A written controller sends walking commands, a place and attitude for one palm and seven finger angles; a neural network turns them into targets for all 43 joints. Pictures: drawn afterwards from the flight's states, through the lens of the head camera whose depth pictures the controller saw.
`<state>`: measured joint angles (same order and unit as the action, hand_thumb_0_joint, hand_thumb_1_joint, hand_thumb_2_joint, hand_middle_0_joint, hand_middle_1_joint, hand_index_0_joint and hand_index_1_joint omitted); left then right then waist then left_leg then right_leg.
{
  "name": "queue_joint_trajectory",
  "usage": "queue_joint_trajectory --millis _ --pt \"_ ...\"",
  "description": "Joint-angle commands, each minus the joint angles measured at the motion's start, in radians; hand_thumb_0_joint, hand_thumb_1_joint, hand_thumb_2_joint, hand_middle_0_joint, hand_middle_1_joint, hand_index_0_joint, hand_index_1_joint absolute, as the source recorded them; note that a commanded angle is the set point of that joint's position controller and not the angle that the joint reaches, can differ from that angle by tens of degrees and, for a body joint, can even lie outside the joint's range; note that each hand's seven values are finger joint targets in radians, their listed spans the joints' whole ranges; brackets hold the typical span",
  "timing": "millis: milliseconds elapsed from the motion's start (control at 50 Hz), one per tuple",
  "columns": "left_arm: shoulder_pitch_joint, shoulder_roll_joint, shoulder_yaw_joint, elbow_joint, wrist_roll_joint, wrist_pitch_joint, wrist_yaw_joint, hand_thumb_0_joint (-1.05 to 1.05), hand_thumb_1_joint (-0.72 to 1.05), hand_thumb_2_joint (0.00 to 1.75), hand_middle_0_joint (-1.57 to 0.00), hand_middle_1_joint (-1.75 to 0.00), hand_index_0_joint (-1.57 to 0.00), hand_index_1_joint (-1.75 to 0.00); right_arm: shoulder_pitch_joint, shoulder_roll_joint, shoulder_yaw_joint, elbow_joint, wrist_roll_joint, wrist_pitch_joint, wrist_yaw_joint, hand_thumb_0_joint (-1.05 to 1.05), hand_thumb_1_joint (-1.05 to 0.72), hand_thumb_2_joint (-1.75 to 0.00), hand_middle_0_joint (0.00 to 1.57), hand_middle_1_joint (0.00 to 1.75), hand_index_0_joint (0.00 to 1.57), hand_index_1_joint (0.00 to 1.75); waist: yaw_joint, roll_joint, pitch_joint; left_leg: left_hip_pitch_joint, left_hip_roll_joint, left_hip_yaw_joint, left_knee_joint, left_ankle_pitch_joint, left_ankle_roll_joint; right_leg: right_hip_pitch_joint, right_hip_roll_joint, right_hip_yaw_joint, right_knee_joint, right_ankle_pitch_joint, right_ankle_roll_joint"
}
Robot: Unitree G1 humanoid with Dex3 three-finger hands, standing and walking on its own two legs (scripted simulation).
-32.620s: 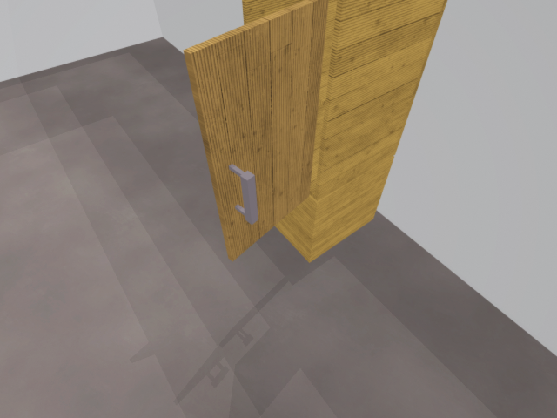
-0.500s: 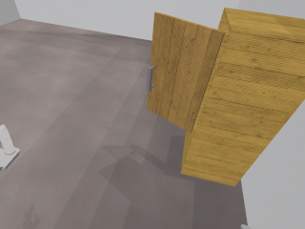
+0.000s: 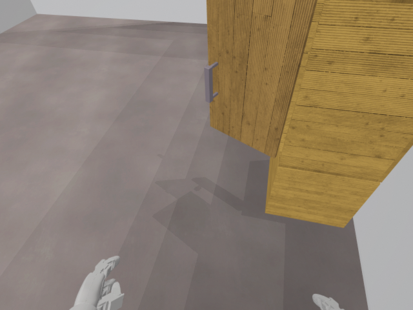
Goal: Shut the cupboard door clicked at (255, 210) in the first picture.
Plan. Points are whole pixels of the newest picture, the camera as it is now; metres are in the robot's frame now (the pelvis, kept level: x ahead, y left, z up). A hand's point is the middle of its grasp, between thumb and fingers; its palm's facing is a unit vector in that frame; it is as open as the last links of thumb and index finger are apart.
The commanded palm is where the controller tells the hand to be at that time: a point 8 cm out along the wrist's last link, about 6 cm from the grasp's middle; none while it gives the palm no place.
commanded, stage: let the arm hang, fingers relaxed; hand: left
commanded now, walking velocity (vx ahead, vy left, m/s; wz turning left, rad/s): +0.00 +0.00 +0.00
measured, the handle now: (212, 82) +0.91 +0.02 -0.06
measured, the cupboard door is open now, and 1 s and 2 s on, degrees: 65 65 65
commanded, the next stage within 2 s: look to check the result in 0.90 s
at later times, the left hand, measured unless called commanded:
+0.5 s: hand out of the picture +0.01 +0.20 -0.14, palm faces +0.00 -0.97 -0.24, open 7.4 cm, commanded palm none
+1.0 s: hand out of the picture -0.03 +0.17 -0.15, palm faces +0.01 -0.99 -0.15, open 7.4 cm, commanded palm none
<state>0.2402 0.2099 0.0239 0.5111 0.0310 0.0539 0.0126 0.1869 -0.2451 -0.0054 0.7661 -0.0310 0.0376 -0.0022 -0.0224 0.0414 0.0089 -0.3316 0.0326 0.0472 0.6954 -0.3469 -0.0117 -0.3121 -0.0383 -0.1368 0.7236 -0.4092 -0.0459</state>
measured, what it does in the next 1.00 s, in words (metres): stands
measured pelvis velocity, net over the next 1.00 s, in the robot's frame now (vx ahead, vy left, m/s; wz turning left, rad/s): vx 0.00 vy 0.02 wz -0.04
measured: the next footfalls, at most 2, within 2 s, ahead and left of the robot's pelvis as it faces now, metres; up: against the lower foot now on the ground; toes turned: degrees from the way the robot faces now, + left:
none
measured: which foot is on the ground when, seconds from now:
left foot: down 0.00-1.00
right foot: down 0.00-1.00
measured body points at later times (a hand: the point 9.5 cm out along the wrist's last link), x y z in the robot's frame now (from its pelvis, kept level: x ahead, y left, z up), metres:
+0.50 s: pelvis +0.01 +0.00 +0.03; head +0.00 -0.01 +0.48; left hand +0.01 +0.25 -0.12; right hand -0.01 -0.21 -0.14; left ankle +0.00 +0.13 -0.72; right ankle -0.01 -0.09 -0.72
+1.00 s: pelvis +0.00 +0.02 +0.03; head +0.00 +0.02 +0.48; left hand -0.03 +0.22 -0.14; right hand -0.05 -0.19 -0.14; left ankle +0.00 +0.13 -0.72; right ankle -0.01 -0.09 -0.72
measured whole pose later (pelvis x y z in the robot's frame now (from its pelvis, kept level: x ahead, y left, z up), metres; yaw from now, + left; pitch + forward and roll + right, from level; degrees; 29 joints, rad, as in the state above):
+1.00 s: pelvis +0.00 +0.02 +0.03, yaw -2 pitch -2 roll +0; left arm 0.34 0.11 0.01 1.16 0.01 0.00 0.04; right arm 0.35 -0.11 0.00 1.15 -0.02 0.01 -0.04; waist 0.00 -0.01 0.02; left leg -0.15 0.03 0.09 0.41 -0.22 0.01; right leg -0.14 -0.02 -0.10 0.40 -0.23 -0.02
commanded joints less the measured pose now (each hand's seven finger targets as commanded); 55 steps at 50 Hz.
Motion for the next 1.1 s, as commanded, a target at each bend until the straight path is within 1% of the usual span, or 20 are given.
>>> queue_joint_trajectory --millis 0,20,40,60,80,100,140,160,180,280,300,340,420,540,640,700,840,860,920,1080 --pt "0.016 0.137 0.032 0.112 -0.011 -0.039 0.011 0.0 0.9 0.9 -0.2 -0.3 -0.2 -0.3 0.058 -0.101 -0.023 0.006 -0.008 -0.035 -0.007 0.0 -0.9 -0.9 0.2 0.3 0.2 0.3 0.009 0.033 -0.093 0.129 0.104 -0.116 -0.205 0.502 0.041 0.086 -0.079 0.105 -0.147 0.398 0.019" --pt "0.015 0.119 0.028 0.167 -0.016 -0.035 0.009 0.0 0.9 0.9 -0.2 -0.3 -0.2 -0.3 0.033 -0.109 -0.02 0.031 -0.005 -0.036 -0.012 0.0 -0.9 -0.9 0.2 0.3 0.2 0.3 0.017 0.18 -0.06 0.096 0.136 -0.152 -0.258 0.485 0.069 0.095 -0.043 0.094 -0.162 0.242 0.036" --pt "0.025 0.111 0.026 0.225 -0.018 -0.037 0.006 0.0 0.9 0.9 -0.2 -0.3 -0.2 -0.3 0.022 -0.095 -0.015 0.056 -0.002 -0.035 -0.019 0.0 -0.9 -0.9 0.2 0.3 0.2 0.3 0.027 0.189 -0.044 0.061 0.14 -0.153 -0.282 0.446 0.076 0.138 -0.032 0.099 -0.206 0.217 0.036" --pt "0.05 0.114 0.025 0.278 -0.017 -0.045 0.005 0.0 0.9 0.9 -0.2 -0.3 -0.2 -0.3 0.016 -0.087 -0.013 0.077 0.002 -0.036 -0.024 0.0 -0.9 -0.9 0.2 0.3 0.2 0.3 0.037 0.142 -0.044 0.059 0.121 -0.124 -0.267 0.425 0.058 0.175 -0.042 0.12 -0.261 0.277 0.025" --pt "0.072 0.07 0.045 0.302 -0.009 -0.053 0.008 0.0 0.9 0.9 -0.2 -0.3 -0.2 -0.3 0.026 -0.056 -0.02 0.09 -0.004 -0.038 -0.028 0.0 -0.9 -0.9 0.2 0.3 0.2 0.3 0.033 0.133 -0.087 0.084 0.098 -0.091 -0.253 0.372 0.043 0.199 -0.061 0.127 -0.297 0.334 0.01" --pt "0.063 0.084 0.039 0.331 -0.012 -0.058 0.008 0.0 0.9 0.9 -0.2 -0.3 -0.2 -0.3 0.047 -0.042 -0.019 0.11 -0.001 -0.037 -0.028 0.0 -0.9 -0.9 0.2 0.3 0.2 0.3 0.023 0.123 -0.097 0.104 0.083 -0.071 -0.244 0.346 0.032 0.208 -0.079 0.136 -0.315 0.382 0.001" --pt "0.047 0.095 0.032 0.381 -0.017 -0.064 0.007 0.0 0.9 0.9 -0.2 -0.3 -0.2 -0.3 0.078 -0.031 -0.017 0.153 0.004 -0.036 -0.03 0.0 -0.9 -0.9 0.2 0.3 0.2 0.3 0.014 0.107 -0.094 0.127 0.079 -0.055 -0.263 0.308 0.021 0.214 -0.093 0.14 -0.345 0.4 -0.009" --pt "0.045 0.1 0.03 0.403 -0.016 -0.067 0.007 0.0 0.9 0.9 -0.2 -0.3 -0.2 -0.3 0.088 -0.035 -0.021 0.166 0.006 -0.036 -0.032 0.0 -0.9 -0.9 0.2 0.3 0.2 0.3 0.013 0.053 -0.087 0.149 0.083 -0.054 -0.26 0.335 0.021 0.21 -0.091 0.131 -0.351 0.435 -0.009" --pt "0.042 0.101 0.026 0.422 -0.016 -0.068 0.007 0.0 0.9 0.9 -0.2 -0.3 -0.2 -0.3 0.103 -0.038 -0.02 0.184 0.008 -0.036 -0.033 0.0 -0.9 -0.9 0.2 0.3 0.2 0.3 0.009 0.03 -0.085 0.152 0.088 -0.049 -0.271 0.34 0.02 0.217 -0.093 0.129 -0.356 0.454 -0.008" --pt "0.063 0.098 0.014 0.517 -0.02 -0.069 0.01 0.0 0.9 0.9 -0.2 -0.3 -0.2 -0.3 0.129 -0.031 -0.015 0.253 0.015 -0.037 -0.036 0.0 -0.9 -0.9 0.2 0.3 0.2 0.3 0.014 -0.027 -0.009 0.154 0.09 -0.04 -0.319 0.312 0.02 0.206 -0.091 0.124 -0.391 0.432 -0.005" --pt "0.066 0.094 0.011 0.53 -0.021 -0.068 0.011 0.0 0.9 0.9 -0.2 -0.3 -0.2 -0.3 0.137 -0.029 -0.013 0.264 0.014 -0.036 -0.036 0.0 -0.9 -0.9 0.2 0.3 0.2 0.3 0.015 -0.049 0.006 0.152 0.088 -0.04 -0.33 0.287 0.021 0.199 -0.09 0.122 -0.398 0.404 -0.003" --pt "0.079 0.081 0.005 0.556 -0.022 -0.068 0.013 0.0 0.9 0.9 -0.2 -0.3 -0.2 -0.3 0.141 -0.022 -0.011 0.289 0.014 -0.034 -0.035 0.0 -0.9 -0.9 0.2 0.3 0.2 0.3 0.016 -0.061 0.044 0.156 0.084 -0.039 -0.344 0.245 0.023 0.168 -0.088 0.133 -0.424 0.343 -0.001" --pt "0.098 0.066 -0.001 0.587 -0.023 -0.068 0.017 0.0 0.9 0.9 -0.2 -0.3 -0.2 -0.3 0.17 -0.001 -0.006 0.328 0.014 -0.034 -0.034 0.0 -0.9 -0.9 0.2 0.3 0.2 0.3 0.016 -0.07 0.073 0.152 0.081 -0.035 -0.364 0.214 0.025 0.151 -0.082 0.141 -0.445 0.27 0.001" --pt "0.129 0.039 -0.001 0.611 -0.023 -0.069 0.023 0.0 0.9 0.9 -0.2 -0.3 -0.2 -0.3 0.195 0.027 -0.001 0.358 0.014 -0.04 -0.037 0.0 -0.9 -0.9 0.2 0.3 0.2 0.3 0.02 -0.069 0.083 0.143 0.078 -0.035 -0.378 0.226 0.028 0.155 -0.078 0.134 -0.428 0.286 0.006" --pt "0.15 0.016 -0.001 0.621 -0.022 -0.068 0.027 0.0 0.9 0.9 -0.2 -0.3 -0.2 -0.3 0.213 0.051 -0.001 0.37 0.014 -0.039 -0.039 0.0 -0.9 -0.9 0.2 0.3 0.2 0.3 0.019 -0.046 0.111 0.129 0.071 -0.031 -0.38 0.196 0.029 0.132 -0.075 0.142 -0.433 0.249 0.006" --pt "0.162 0.008 0.001 0.623 -0.022 -0.068 0.028 0.0 0.9 0.9 -0.2 -0.3 -0.2 -0.3 0.22 0.061 -0.001 0.372 0.014 -0.042 -0.041 0.0 -0.9 -0.9 0.2 0.3 0.2 0.3 0.02 -0.032 0.098 0.132 0.07 -0.032 -0.378 0.197 0.031 0.136 -0.074 0.139 -0.426 0.251 0.005" --pt "0.177 -0.004 0.004 0.631 -0.02 -0.068 0.029 0.0 0.9 0.9 -0.2 -0.3 -0.2 -0.3 0.233 0.062 -0.003 0.371 0.015 -0.044 -0.044 0.0 -0.9 -0.9 0.2 0.3 0.2 0.3 0.018 -0.017 0.114 0.118 0.069 -0.035 -0.381 0.181 0.034 0.127 -0.072 0.137 -0.423 0.24 0.006" --pt "0.178 0.001 0.005 0.631 -0.019 -0.069 0.03 0.0 0.9 0.9 -0.2 -0.3 -0.2 -0.3 0.238 0.061 -0.004 0.368 0.017 -0.042 -0.043 0.0 -0.9 -0.9 0.2 0.3 0.2 0.3 0.019 -0.031 0.11 0.115 0.069 -0.036 -0.375 0.183 0.034 0.134 -0.071 0.133 -0.424 0.237 0.005" --pt "0.175 0.001 0.004 0.63 -0.019 -0.068 0.029 0.0 0.9 0.9 -0.2 -0.3 -0.2 -0.3 0.233 0.055 -0.007 0.367 0.015 -0.041 -0.042 0.0 -0.9 -0.9 0.2 0.3 0.2 0.3 0.015 -0.028 0.124 0.117 0.068 -0.035 -0.379 0.16 0.034 0.11 -0.071 0.138 -0.425 0.217 0.007" --pt "0.153 0.027 0.011 0.62 -0.017 -0.069 0.027 0.0 0.9 0.9 -0.2 -0.3 -0.2 -0.3 0.214 0.016 -0.016 0.351 0.016 -0.045 -0.04 0.0 -0.9 -0.9 0.2 0.3 0.2 0.3 0.013 -0.03 0.096 0.123 0.076 -0.045 -0.383 0.151 0.041 0.113 -0.068 0.142 -0.411 0.214 0.006"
